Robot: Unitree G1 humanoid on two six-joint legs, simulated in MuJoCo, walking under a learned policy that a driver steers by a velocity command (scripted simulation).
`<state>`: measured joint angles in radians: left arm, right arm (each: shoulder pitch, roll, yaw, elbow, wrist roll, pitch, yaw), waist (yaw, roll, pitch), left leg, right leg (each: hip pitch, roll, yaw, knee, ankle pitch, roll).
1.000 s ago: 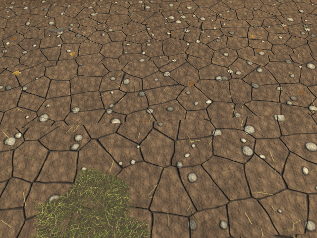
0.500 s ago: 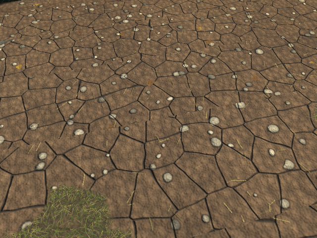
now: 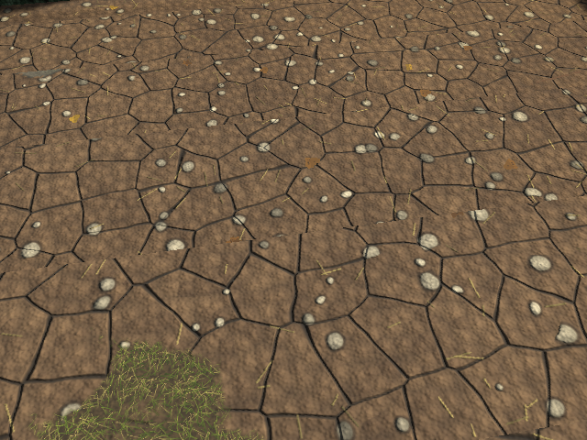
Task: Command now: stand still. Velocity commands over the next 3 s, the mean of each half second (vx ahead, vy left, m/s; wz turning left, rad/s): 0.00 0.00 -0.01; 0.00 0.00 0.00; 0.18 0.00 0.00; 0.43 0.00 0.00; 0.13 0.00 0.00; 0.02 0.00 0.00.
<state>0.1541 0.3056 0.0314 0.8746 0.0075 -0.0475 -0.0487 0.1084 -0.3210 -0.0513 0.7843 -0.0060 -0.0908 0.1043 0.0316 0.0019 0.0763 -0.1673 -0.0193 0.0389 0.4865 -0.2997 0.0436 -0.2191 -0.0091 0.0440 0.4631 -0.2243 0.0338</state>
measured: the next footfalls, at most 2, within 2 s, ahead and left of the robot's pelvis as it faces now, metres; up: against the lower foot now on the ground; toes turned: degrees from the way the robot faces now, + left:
right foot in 1.46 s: +0.17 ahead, -0.16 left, +0.00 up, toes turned -2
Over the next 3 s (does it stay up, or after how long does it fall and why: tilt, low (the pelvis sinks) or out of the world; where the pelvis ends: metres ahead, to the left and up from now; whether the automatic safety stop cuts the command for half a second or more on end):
stays up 0.61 -0.03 -0.18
